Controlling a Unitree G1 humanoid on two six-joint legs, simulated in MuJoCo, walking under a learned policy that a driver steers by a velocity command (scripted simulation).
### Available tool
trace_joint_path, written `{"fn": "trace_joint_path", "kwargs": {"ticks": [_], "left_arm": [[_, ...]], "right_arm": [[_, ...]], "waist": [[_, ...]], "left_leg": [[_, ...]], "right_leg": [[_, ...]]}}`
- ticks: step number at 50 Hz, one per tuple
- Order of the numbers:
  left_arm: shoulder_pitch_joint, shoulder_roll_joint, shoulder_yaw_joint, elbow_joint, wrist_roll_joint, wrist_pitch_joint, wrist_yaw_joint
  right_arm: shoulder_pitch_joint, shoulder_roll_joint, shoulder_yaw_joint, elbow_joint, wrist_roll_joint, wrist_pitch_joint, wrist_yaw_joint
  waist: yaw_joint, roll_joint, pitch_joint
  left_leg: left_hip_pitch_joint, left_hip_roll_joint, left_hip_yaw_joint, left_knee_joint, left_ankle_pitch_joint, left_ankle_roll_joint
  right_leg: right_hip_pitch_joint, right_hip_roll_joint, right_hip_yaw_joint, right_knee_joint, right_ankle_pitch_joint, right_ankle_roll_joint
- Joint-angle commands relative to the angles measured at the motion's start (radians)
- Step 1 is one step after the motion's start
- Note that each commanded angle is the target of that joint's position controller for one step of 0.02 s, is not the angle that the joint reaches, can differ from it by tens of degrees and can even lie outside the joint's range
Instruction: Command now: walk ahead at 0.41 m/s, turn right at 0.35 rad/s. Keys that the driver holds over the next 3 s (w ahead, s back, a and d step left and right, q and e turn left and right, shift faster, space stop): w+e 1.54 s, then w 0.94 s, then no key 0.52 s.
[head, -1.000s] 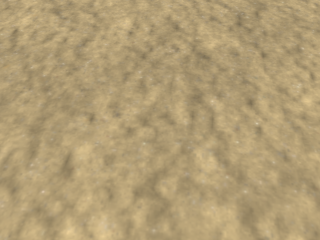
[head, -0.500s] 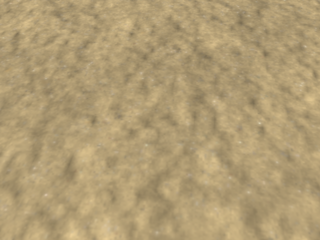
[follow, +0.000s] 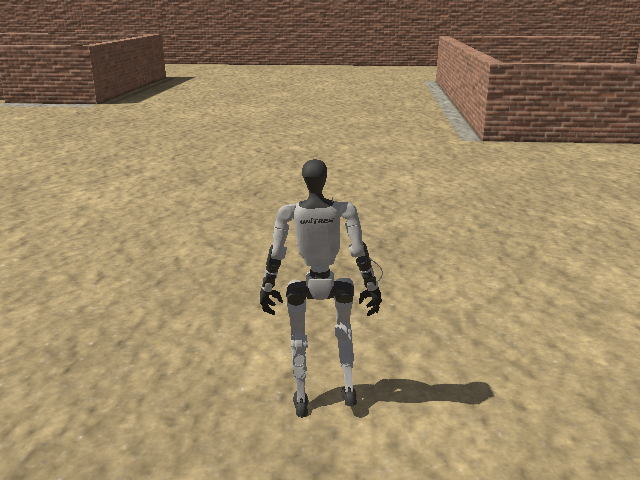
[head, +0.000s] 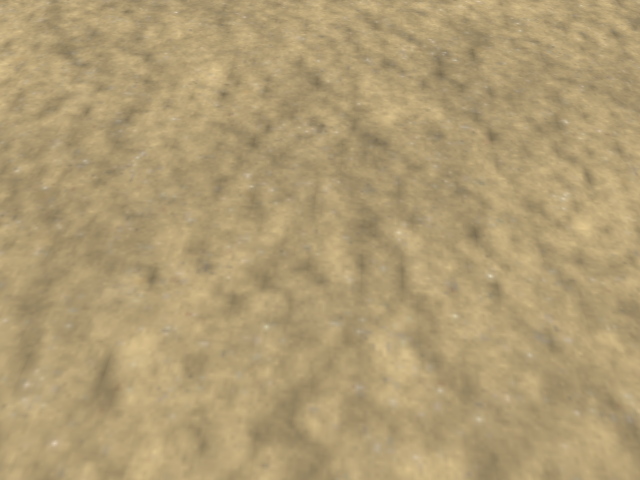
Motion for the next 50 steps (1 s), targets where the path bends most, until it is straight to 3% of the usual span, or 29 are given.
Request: {"fn": "trace_joint_path", "kwargs": {"ticks": [1,3,6,9,13,16,18,19,20,21,22,23,24,25,26,28,31,34,37,40,42,43,44,45,46,47,48,49,50], "left_arm": [[-0.088,0.072,0.02,-0.08,0.006,-0.038,-0.006],[-0.095,0.044,0.023,-0.074,0.011,-0.029,-0.019],[-0.172,0.003,0.017,-0.12,0.015,-0.014,-0.033],[-0.293,-0.018,0.002,-0.188,0.02,-0.013,-0.047],[-0.396,-0.029,-0.009,-0.254,0.021,-0.013,-0.076],[-0.364,0.012,0.01,-0.28,0.021,-0.013,-0.092],[-0.153,0.102,0.054,-0.244,0.018,-0.005,-0.09],[0.009,0.163,0.089,-0.208,0.017,0.003,-0.074],[0.09,0.226,0.102,-0.18,0.015,0.016,-0.046],[0.082,0.263,0.097,-0.217,0.037,0.002,-0.048],[0.088,0.185,0.078,-0.201,0.043,-0.01,-0.046],[0.022,0.137,0.065,-0.208,0.036,-0.027,-0.046],[-0.073,0.109,0.055,-0.233,0.031,-0.04,-0.052],[-0.131,0.085,0.047,-0.252,0.033,-0.045,-0.052],[-0.147,0.075,0.04,-0.261,0.04,-0.046,-0.048],[-0.121,0.094,0.041,-0.257,0.032,-0.046,-0.034],[-0.049,0.142,0.053,-0.254,0.034,-0.043,-0.009],[0.014,0.146,0.055,-0.25,0.026,-0.032,-0.001],[0.066,0.144,0.055,-0.239,0.019,-0.024,0.001],[0.081,0.142,0.056,-0.243,0.019,-0.014,0.01],[0.057,0.135,0.054,-0.259,0.027,-0.009,0.012],[0.044,0.092,0.038,-0.275,0.035,-0.013,0.006],[0.122,0.029,0.021,-0.299,0.032,-0.02,0.004],[0.196,0.04,0.01,-0.317,0.01,-0.027,0.001],[0.156,0.144,0.033,-0.302,-0.002,-0.024,0.002],[0.063,0.168,0.04,-0.319,0.007,-0.017,0.003],[0.02,0.152,0.041,-0.333,0.02,-0.013,0.003],[0.008,0.137,0.046,-0.339,0.027,-0.009,0.001],[0.024,0.115,0.046,-0.34,0.021,-0.001,-0.004]], "right_arm": [[0.032,-0.109,-0.006,-0.029,0.0,-0.02,0.007],[0.074,-0.076,0.004,-0.022,-0.019,-0.017,0.003],[0.107,-0.094,0.004,-0.024,-0.03,-0.012,-0.013],[0.106,-0.12,0.002,-0.044,-0.024,-0.006,-0.028],[0.165,-0.139,-0.007,-0.039,-0.006,0.007,-0.033],[0.136,-0.181,-0.022,-0.062,0.003,0.021,-0.039],[0.094,-0.219,-0.034,-0.09,0.004,0.035,-0.041],[0.06,-0.224,-0.035,-0.109,0.007,0.03,-0.036],[0.079,-0.127,-0.01,-0.141,-0.03,0.013,-0.021],[0.137,-0.046,0.017,-0.203,0.007,-0.031,0.0],[-0.025,-0.139,-0.009,-0.235,0.044,-0.067,0.01],[-0.076,-0.157,-0.013,-0.263,0.057,-0.078,0.009],[-0.071,-0.157,-0.019,-0.247,0.039,-0.075,-0.004],[-0.047,-0.166,-0.032,-0.243,0.02,-0.062,-0.011],[-0.026,-0.165,-0.037,-0.247,0.012,-0.045,-0.01],[-0.051,-0.144,-0.038,-0.277,-0.008,-0.023,-0.011],[-0.2,-0.128,-0.03,-0.343,-0.024,-0.012,-0.018],[-0.329,-0.097,-0.013,-0.383,-0.015,-0.018,-0.008],[-0.401,-0.116,-0.012,-0.418,0.004,-0.026,0.009],[-0.395,-0.165,-0.025,-0.434,0.009,-0.041,0.026],[-0.273,-0.195,-0.041,-0.409,0.007,-0.052,0.025],[-0.139,-0.234,-0.056,-0.389,-0.009,-0.057,0.019],[0.011,-0.313,-0.076,-0.375,-0.03,-0.053,0.01],[0.06,-0.305,-0.078,-0.345,-0.015,-0.037,0.019],[0.001,-0.204,-0.051,-0.375,-0.004,-0.03,0.018],[-0.051,-0.165,-0.039,-0.387,-0.004,-0.018,0.014],[-0.103,-0.153,-0.032,-0.385,-0.011,-0.012,0.015],[-0.131,-0.132,-0.025,-0.38,-0.017,-0.011,0.015],[-0.143,-0.13,-0.024,-0.374,-0.02,-0.013,0.016]], "waist": [[-0.007,0.152,0.172],[-0.018,0.149,0.137],[-0.026,0.118,0.148],[-0.042,0.112,0.176],[-0.055,0.1,0.198],[0.013,0.158,0.125],[0.131,0.2,-0.006],[0.22,0.172,-0.081],[0.179,-0.059,-0.169],[0.097,-0.179,-0.339],[0.152,-0.05,-0.248],[0.115,-0.013,-0.11],[0.052,0.096,-0.039],[0.01,0.105,-0.009],[-0.018,0.079,0.001],[-0.031,0.051,0.026],[0.009,0.014,0.061],[0.065,-0.014,0.062],[0.096,-0.04,0.048],[0.074,-0.061,0.028],[0.002,-0.085,-0.014],[-0.063,-0.052,-0.125],[-0.074,0.136,-0.296],[-0.045,0.407,-0.375],[-0.059,0.256,-0.238],[-0.066,0.16,-0.114],[-0.042,0.106,-0.028],[-0.016,0.118,0.013],[0.003,0.142,0.031]], "left_leg": [[0.21,0.297,-0.346,-0.37,-0.06,0.071],[0.202,0.235,-0.173,-0.352,0.185,0.044],[0.18,0.223,-0.064,-0.366,0.344,0.065],[0.138,0.215,0.027,-0.401,0.383,0.062],[0.235,0.252,0.104,-0.353,0.543,0.062],[0.305,0.273,0.152,-0.178,1.061,0.054],[0.275,0.276,0.148,0.117,1.259,0.045],[0.121,0.236,0.151,0.357,1.106,0.013],[-0.202,0.125,0.126,0.716,0.206,-0.017],[-0.504,-0.065,-0.095,1.002,-0.277,-0.041],[-0.613,-0.008,-0.214,1.028,-0.198,-0.009],[-0.639,0.037,-0.196,0.952,-0.093,0.012],[-0.566,0.082,-0.192,0.865,-0.027,0.006],[-0.491,0.11,-0.193,0.788,0.006,-0.009],[-0.427,0.129,-0.196,0.751,0.02,-0.021],[-0.397,0.137,-0.169,0.652,0.039,-0.058],[-0.423,0.105,-0.133,0.426,0.209,-0.096],[-0.361,0.041,-0.121,0.154,0.396,-0.091],[-0.322,0.007,-0.133,0.043,0.436,-0.084],[-0.297,-0.001,-0.167,-0.021,0.333,-0.054],[-0.136,-0.011,-0.146,-0.068,0.277,-0.01],[0.09,0.066,-0.201,-0.049,0.269,0.043],[0.468,0.289,-0.5,-0.049,0.168,0.157],[0.607,0.435,-0.89,-0.163,-0.072,0.248],[0.505,0.407,-0.825,-0.196,-0.221,0.209],[0.364,0.362,-0.653,-0.206,-0.159,0.164],[0.221,0.315,-0.531,-0.234,-0.029,0.149],[0.135,0.278,-0.441,-0.26,0.062,0.138],[0.075,0.251,-0.369,-0.289,0.107,0.13]], "right_leg": [[-0.46,-0.083,0.086,0.118,0.163,-0.018],[-0.397,-0.085,0.046,0.093,0.259,-0.003],[-0.407,-0.082,0.015,0.009,0.342,0.026],[-0.345,-0.078,-0.065,-0.184,0.427,0.034],[-0.314,-0.064,-0.144,-0.317,0.391,-0.004],[-0.156,0.011,-0.224,-0.341,0.277,-0.062],[0.12,0.075,-0.234,-0.363,0.23,-0.115],[0.389,0.071,-0.164,-0.454,0.279,-0.157],[0.675,-0.146,0.182,-0.439,0.27,-0.22],[0.889,-0.367,0.79,-0.651,0.039,-0.429],[0.821,-0.328,0.714,-0.747,0.043,-0.353],[0.671,-0.291,0.547,-0.756,0.119,-0.306],[0.495,-0.237,0.427,-0.767,0.222,-0.266],[0.369,-0.196,0.339,-0.778,0.299,-0.244],[0.285,-0.172,0.295,-0.792,0.336,-0.238],[0.18,-0.15,0.24,-0.812,0.408,-0.242],[0.115,-0.103,0.178,-0.816,0.451,-0.218],[0.112,-0.059,0.151,-0.782,0.379,-0.165],[0.174,-0.092,0.215,-0.738,0.32,-0.149],[0.293,-0.142,0.314,-0.636,0.309,-0.129],[0.299,-0.122,0.329,-0.531,0.402,-0.099],[0.233,-0.065,0.281,-0.339,0.405,-0.067],[-0.039,0.058,0.152,-0.004,0.178,0.002],[-0.286,0.078,0.101,0.229,-0.212,0.028],[-0.374,0.008,0.129,0.33,-0.15,0.034],[-0.383,-0.028,0.084,0.342,-0.063,0.04],[-0.35,-0.061,0.066,0.299,0.003,0.045],[-0.314,-0.093,0.068,0.247,0.044,0.044],[-0.269,-0.112,0.056,0.218,0.064,0.045]]}}
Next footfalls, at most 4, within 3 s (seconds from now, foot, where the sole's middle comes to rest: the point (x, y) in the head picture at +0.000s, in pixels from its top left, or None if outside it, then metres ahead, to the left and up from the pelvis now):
0.38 right None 0.33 -0.14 -0.77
0.86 left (339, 420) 0.68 -0.06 -0.77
1.40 right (502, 408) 0.72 -0.44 -0.77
1.88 left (521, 292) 1.06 -0.57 -0.77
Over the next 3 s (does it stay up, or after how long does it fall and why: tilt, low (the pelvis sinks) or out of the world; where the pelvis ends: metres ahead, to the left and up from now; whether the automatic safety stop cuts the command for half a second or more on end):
stays up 1.11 -0.92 -0.01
